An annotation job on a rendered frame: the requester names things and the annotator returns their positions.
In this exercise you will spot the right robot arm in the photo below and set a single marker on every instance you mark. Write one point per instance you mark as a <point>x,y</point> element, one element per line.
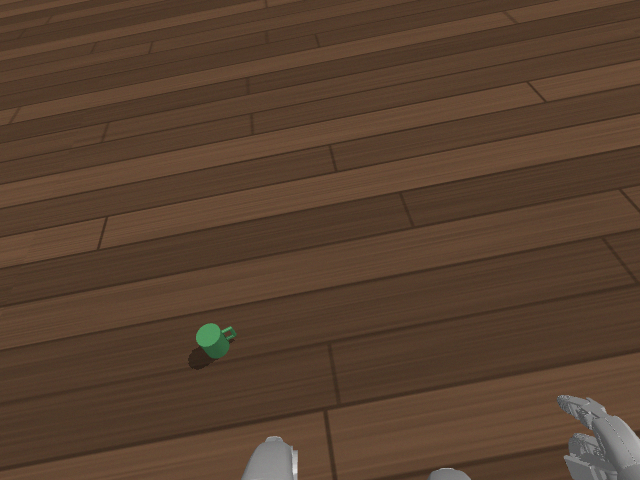
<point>630,473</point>

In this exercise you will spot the mug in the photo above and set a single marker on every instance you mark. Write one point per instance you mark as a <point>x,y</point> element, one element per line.
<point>213,341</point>

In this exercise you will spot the right robot hand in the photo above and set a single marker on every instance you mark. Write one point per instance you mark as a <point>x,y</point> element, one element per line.
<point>614,447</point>

